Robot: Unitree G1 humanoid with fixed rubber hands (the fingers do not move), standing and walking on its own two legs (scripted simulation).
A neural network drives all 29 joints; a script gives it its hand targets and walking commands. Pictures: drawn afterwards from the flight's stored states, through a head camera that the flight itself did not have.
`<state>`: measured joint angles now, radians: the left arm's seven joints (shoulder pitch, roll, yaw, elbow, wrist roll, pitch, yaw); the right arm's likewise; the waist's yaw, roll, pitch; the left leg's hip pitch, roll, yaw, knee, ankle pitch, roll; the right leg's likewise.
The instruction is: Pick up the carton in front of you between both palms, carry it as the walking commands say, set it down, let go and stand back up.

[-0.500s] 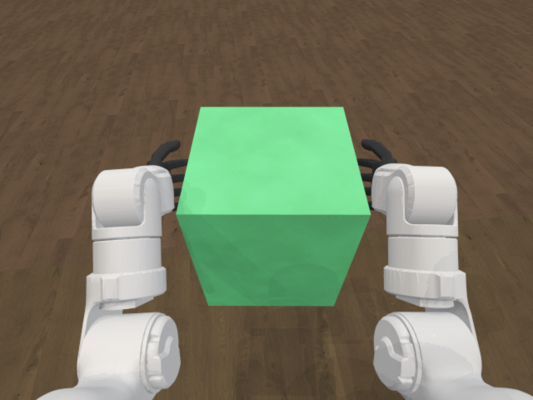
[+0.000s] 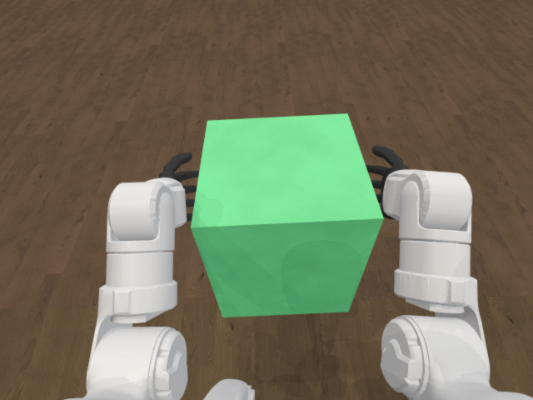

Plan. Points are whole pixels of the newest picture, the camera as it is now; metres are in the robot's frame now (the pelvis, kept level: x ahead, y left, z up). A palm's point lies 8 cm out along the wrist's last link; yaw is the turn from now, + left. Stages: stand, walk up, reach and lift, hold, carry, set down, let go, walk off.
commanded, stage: carry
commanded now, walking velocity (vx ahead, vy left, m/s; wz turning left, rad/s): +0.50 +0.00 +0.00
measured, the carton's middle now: (281, 221) +0.39 +0.03 +0.06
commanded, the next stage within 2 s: none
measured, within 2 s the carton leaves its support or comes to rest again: neither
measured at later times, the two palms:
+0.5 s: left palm (242, 30) +0.71 +0.14 +0.21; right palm (409, 47) +0.67 -0.16 +0.21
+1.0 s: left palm out of the picture +0.99 +0.19 +0.25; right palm out of the picture +1.01 -0.11 +0.26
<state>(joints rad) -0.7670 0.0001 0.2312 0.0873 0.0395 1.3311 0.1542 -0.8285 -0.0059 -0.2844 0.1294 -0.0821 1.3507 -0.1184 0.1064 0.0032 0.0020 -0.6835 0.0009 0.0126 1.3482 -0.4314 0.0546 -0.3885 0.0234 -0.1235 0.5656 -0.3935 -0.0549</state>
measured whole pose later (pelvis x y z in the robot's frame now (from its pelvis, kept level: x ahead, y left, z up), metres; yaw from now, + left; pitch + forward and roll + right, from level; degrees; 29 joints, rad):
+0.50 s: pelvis +0.31 +0.03 +0.05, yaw -1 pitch +4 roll +0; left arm -0.84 0.00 0.30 0.03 0.10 1.36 0.12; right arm -0.83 -0.01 -0.24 0.05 -0.02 1.34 -0.16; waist -0.11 0.01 0.00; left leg -0.28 0.00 0.11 0.52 -0.46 0.07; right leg -0.77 -0.04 -0.05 1.06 -0.41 -0.04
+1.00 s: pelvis +0.63 +0.01 +0.08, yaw +1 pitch +4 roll -1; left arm -0.84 0.00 0.26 0.06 0.03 1.32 0.17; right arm -0.84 0.01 -0.30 0.03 -0.11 1.35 -0.13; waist 0.07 0.01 -0.02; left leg -0.55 0.01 0.09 0.55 -0.20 0.04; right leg -0.20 -0.01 -0.12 0.55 -0.39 -0.02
